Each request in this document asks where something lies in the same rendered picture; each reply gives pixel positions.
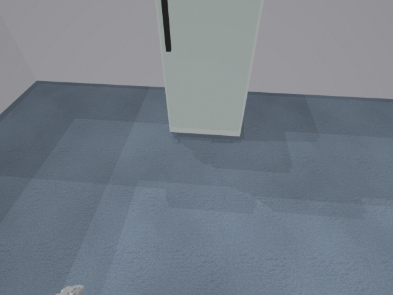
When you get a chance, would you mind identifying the fridge door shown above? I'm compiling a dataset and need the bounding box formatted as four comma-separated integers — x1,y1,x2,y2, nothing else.
157,0,261,132

